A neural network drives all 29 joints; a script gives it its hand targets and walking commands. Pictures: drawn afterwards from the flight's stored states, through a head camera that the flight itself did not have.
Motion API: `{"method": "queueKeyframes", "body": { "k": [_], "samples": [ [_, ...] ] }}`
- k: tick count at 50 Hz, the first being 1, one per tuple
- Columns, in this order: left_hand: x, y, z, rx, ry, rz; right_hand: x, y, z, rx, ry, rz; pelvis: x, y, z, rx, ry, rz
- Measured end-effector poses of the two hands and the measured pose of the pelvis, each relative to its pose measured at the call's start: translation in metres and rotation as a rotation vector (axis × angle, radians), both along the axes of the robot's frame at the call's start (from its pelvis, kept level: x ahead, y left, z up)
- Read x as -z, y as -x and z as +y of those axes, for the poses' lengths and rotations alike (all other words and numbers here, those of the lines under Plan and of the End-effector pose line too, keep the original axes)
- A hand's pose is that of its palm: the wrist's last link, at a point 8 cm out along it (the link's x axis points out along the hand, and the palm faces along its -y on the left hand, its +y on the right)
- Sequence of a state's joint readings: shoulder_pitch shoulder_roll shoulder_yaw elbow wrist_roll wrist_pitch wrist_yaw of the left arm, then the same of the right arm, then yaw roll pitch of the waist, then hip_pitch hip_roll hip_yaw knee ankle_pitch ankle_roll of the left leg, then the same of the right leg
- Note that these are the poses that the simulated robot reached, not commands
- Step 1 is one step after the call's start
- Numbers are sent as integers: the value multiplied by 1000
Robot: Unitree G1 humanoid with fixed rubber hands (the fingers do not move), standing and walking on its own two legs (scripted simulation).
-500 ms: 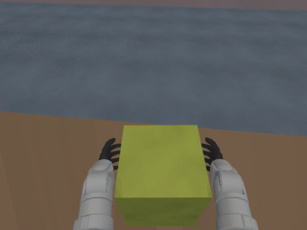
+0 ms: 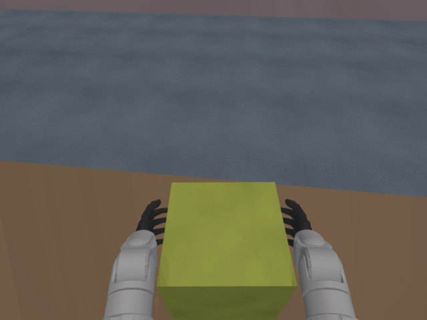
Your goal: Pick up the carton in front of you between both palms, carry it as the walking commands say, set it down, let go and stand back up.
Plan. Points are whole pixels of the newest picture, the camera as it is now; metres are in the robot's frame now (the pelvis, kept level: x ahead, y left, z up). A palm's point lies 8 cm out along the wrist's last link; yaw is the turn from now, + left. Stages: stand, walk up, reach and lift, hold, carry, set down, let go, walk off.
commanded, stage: reach and lift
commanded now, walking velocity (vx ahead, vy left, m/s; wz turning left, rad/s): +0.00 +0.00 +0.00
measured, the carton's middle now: (223, 256) +0.28 +0.00 -0.04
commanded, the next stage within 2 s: hold in 0.02 s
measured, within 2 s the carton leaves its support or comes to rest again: neither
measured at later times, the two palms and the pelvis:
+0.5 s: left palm (143, 240) +0.27 +0.15 +0.04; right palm (305, 242) +0.27 -0.15 +0.04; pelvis -0.02 +0.00 +0.00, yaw +0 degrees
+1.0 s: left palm (144, 237) +0.28 +0.15 +0.04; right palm (304, 237) +0.28 -0.15 +0.05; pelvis +0.00 +0.00 +0.00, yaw +0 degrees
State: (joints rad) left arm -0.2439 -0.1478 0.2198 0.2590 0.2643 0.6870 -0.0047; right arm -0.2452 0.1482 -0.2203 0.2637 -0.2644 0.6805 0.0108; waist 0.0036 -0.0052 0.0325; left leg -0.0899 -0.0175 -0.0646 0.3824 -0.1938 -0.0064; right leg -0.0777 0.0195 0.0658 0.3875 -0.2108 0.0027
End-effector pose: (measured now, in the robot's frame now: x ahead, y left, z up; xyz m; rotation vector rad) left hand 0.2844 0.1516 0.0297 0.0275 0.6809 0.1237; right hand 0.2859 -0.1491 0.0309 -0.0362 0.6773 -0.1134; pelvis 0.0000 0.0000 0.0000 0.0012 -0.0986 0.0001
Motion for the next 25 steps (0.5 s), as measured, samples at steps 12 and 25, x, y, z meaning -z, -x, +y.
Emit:
{"method": "queueKeyframes", "body": {
  "k": [12, 25],
  "samples": [
    [-18, 12, 0, -4, 2, -39, -19, 11, 1, 3, -2, -39, -1, 5, 0, -1, 2, -30],
    [-15, 15, 0, -8, 19, -17, -13, 18, 0, 26, -28, -16, 2, 20, 3, 1, 2, -46]
  ]
}}
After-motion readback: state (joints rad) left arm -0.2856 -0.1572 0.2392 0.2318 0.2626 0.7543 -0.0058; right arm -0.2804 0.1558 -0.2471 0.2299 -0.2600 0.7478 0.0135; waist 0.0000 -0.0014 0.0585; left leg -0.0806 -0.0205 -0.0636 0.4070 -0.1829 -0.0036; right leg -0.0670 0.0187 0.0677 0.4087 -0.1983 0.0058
